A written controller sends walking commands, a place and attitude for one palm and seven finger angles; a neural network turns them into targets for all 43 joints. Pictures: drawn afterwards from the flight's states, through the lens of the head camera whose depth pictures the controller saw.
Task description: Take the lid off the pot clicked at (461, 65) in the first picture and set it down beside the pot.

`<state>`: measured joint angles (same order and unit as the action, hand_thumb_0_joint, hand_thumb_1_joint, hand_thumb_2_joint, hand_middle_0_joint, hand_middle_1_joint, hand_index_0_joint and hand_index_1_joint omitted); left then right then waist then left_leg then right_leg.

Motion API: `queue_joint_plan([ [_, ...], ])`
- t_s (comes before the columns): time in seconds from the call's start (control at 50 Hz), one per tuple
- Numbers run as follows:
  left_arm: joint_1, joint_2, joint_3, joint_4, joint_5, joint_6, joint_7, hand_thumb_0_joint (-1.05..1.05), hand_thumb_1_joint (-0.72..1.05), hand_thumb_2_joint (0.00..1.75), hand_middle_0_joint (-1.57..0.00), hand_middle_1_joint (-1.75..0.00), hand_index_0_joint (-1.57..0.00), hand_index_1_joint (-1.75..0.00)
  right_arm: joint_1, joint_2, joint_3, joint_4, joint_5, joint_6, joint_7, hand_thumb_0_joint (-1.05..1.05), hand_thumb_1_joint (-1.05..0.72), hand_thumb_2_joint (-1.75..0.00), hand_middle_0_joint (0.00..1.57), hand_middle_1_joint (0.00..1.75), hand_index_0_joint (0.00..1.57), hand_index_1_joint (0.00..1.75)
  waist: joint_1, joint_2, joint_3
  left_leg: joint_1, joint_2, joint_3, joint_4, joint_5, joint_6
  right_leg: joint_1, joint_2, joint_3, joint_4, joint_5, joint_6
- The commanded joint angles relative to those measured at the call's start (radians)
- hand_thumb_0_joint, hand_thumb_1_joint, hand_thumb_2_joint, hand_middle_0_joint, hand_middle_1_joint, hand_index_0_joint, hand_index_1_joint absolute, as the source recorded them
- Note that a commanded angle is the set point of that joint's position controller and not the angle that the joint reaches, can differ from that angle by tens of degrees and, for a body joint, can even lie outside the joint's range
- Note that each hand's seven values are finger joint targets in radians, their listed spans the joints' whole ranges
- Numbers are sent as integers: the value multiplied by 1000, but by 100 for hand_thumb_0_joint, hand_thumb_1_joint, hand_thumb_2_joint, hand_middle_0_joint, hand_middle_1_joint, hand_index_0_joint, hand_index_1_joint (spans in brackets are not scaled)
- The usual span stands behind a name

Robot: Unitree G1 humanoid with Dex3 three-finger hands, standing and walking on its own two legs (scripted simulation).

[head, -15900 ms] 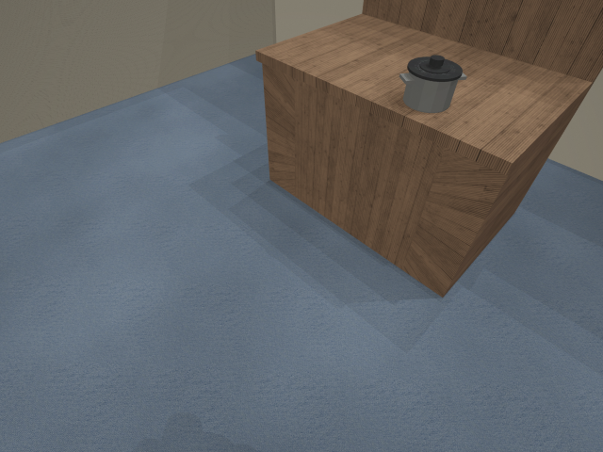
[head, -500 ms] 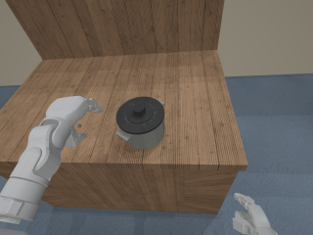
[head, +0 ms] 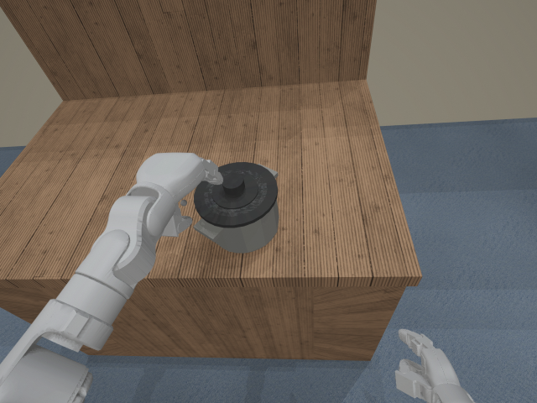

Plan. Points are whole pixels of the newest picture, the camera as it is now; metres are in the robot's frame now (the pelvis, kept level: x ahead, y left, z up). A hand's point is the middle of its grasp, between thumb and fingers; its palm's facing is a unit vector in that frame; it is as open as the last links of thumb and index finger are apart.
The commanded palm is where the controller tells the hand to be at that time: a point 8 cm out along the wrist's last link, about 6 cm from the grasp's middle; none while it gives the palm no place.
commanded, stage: move the open hand above the knob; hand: left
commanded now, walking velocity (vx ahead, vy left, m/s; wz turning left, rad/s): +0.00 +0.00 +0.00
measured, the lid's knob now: (233, 184) +0.48 +0.10 +0.04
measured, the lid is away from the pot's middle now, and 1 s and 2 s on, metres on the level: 0.00 0.00 0.00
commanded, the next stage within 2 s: lower the open fingers around the knob in 1.24 s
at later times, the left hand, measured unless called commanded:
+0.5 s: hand (219, 175) +0.44 +0.10 +0.11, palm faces -0.26 -0.05 -0.96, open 9.9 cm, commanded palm +0.43 +0.11 +0.18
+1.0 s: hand (214, 167) +0.45 +0.11 +0.11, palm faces -0.24 -0.06 -0.97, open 9.9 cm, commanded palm +0.43 +0.12 +0.18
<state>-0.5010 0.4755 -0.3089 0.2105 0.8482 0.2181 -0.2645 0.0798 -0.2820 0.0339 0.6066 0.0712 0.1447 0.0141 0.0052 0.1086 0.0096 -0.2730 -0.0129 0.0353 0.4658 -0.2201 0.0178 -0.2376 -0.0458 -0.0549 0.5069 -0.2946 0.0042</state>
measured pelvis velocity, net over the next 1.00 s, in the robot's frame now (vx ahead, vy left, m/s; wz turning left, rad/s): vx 0.01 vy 0.00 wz -0.02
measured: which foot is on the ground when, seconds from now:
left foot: down 0.00-1.00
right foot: down 0.00-1.00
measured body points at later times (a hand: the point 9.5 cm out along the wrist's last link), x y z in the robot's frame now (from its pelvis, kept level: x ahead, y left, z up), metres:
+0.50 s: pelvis +0.00 -0.01 +0.00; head +0.03 -0.05 +0.45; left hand +0.45 +0.10 +0.16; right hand +0.14 -0.25 -0.14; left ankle +0.01 +0.11 -0.74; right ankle -0.02 -0.12 -0.74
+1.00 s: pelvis +0.01 +0.00 +0.00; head +0.03 -0.04 +0.45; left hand +0.46 +0.12 +0.17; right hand +0.15 -0.25 -0.13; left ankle +0.01 +0.11 -0.74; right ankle -0.02 -0.12 -0.74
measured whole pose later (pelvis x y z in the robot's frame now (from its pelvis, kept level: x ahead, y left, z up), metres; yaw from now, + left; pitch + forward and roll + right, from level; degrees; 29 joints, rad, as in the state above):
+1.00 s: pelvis +0.01 +0.00 +0.00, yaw -1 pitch +5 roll +1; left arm -0.85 0.32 -0.34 0.68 0.87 0.31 -0.22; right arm 0.14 -0.28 0.02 0.66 0.08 0.16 0.01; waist -0.03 0.08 -0.05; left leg -0.33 -0.01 0.05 0.47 -0.23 0.02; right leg -0.30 -0.04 -0.04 0.50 -0.29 0.01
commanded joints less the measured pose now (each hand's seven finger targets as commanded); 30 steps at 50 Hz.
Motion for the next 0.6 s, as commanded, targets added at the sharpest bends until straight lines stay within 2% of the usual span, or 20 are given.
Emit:
queue_joint_plan([
  [0.0,-417,144,166,15,3,46,87,0,-27,140,-84,-8,-84,-8,-90,-82,-30,-121,11,-45,-1,0,-90,-90,20,30,20,30,-3,-105,-345,158,-13,-30,-29,255,27,45,40,-2,-37,310,-30],
  [0.02,-374,125,161,84,-6,63,87,0,-27,140,-84,-8,-84,-8,-84,-87,-32,-116,16,-39,4,0,-90,-90,20,30,20,30,-3,-147,-302,126,-10,-28,-36,220,23,33,40,-7,-44,294,-26],
  [0.06,-376,31,74,111,0,79,72,0,-27,140,-84,-8,-84,-8,-93,-92,-35,-130,21,-28,15,0,-90,-90,20,30,20,30,-16,-161,-270,107,-14,-18,-34,188,20,1,40,-9,-48,278,-25],
  [0.1,-482,-21,4,31,16,84,54,0,-27,140,-84,-8,-84,-8,-116,-89,-43,-148,19,-18,21,0,-90,-90,20,30,20,30,-33,-143,-328,143,-17,-15,-24,207,28,1,39,-4,-45,294,-29],
  [0.12,-550,21,29,-4,23,86,52,0,-27,140,-84,-8,-84,-8,-114,-91,-49,-151,17,-16,20,0,-90,-90,20,30,20,30,-35,-140,-357,157,-18,-23,-16,217,34,12,38,-1,-42,308,-30],
  [0.14,-636,80,59,-74,31,82,49,0,-27,140,-84,-8,-84,-8,-122,-94,-51,-156,13,-18,16,0,-90,-90,20,30,20,30,-35,-104,-416,187,-21,-28,-8,239,39,35,36,9,-35,334,-31],
  [0.18,-766,195,140,-104,36,70,54,0,-27,140,-84,-8,-84,-8,-117,-95,-44,-147,7,-24,0,0,-90,-90,20,30,20,30,-37,-92,-453,191,-26,-42,-1,243,45,63,36,20,-32,346,-33],
  [0.22,-778,221,171,-5,36,58,66,0,-27,140,-84,-8,-84,-8,-77,-91,-40,-114,8,-35,-16,0,-90,-90,20,30,20,30,-37,-121,-439,179,-24,-39,-7,232,48,63,39,18,-28,342,-29],
  [0.24,-734,189,157,75,34,60,71,0,-27,140,-84,-8,-84,-8,-65,-87,-34,-102,10,-35,-21,0,-90,-90,20,30,20,30,-35,-143,-409,162,-23,-33,-11,230,47,50,39,14,-29,340,-27],
  [0.28,-655,166,174,223,23,68,86,0,-27,140,-84,-8,-84,-8,-40,-95,-32,-83,14,-31,-21,0,-90,-90,20,30,20,30,-25,-180,-341,108,-18,-30,-23,210,38,38,39,6,-34,321,-29],
  [0.3,-632,88,113,291,24,81,86,0,-27,140,-84,-8,-84,-8,-45,-91,-29,-77,16,-27,-17,0,-90,-90,20,30,20,30,-29,-178,-304,97,-17,-17,-26,196,35,9,39,1,-34,310,-25],
  [0.34,-658,-10,34,299,22,104,85,0,-27,140,-84,-8,-84,-8,-50,-90,-38,-84,19,-20,-4,0,-90,-90,20,30,20,30,-37,-168,-306,99,-15,-15,-26,195,31,-11,37,-4,-33,310,-26],
  [0.36,-676,-33,17,279,23,112,83,0,-27,140,-84,-8,-84,-8,-51,-89,-46,-91,16,-20,2,0,-90,-90,20,30,20,30,-39,-159,-340,118,-17,-14,-16,212,35,-5,37,-1,-31,331,-27],
  [0.38,-703,-38,13,245,24,114,74,0,-27,140,-84,-8,-84,-8,-59,-91,-50,-105,13,-20,4,0,-90,-90,20,30,20,30,-42,-156,-366,127,-20,-16,-8,235,39,8,36,4,-31,356,-31],
  [0.44,-868,39,44,171,32,104,63,0,-27,140,-84,-8,-84,-8,-51,-93,-51,-101,7,-21,-5,0,-90,-90,20,30,20,30,-59,-137,-454,165,-27,-16,3,251,51,50,34,20,-29,410,-26],
  [0.46,-916,98,89,149,35,93,66,0,-27,140,-84,-8,-84,-8,-37,-95,-53,-97,4,-29,-13,0,-90,-90,20,30,20,30,-58,-147,-494,176,-30,-17,9,264,57,78,34,30,-27,441,-24],
  [0.48,-931,181,165,144,35,77,73,0,-27,140,-84,-8,-84,-8,-27,-99,-52,-93,-3,-36,-22,0,-90,-90,20,30,20,30,-49,-162,-513,164,-30,-18,12,277,61,111,31,36,-31,473,-24],
  [0.52,-913,161,150,267,40,73,80,0,-27,140,-84,-8,-84,-8,-4,-94,-42,-65,3,-38,-36,0,-90,-90,20,30,20,30,-55,-190,-469,131,-30,-8,1,255,60,100,30,34,-31,475,-17],
  [0.56,-808,106,128,399,44,83,89,0,-27,140,-84,-8,-84,-8,8,-93,-40,-55,9,-35,-34,0,-90,-90,20,30,20,30,-45,-215,-389,88,-24,-2,-10,246,53,67,32,20,-32,453,-17],
  [0.58,-752,99,138,451,41,87,90,0,-27,140,-84,-8,-84,-8,10,-98,-40,-56,11,-35,-29,0,-90,-90,20,30,20,30,-38,-215,-365,67,-22,0,-12,245,48,64,32,20,-35,445,-20],
])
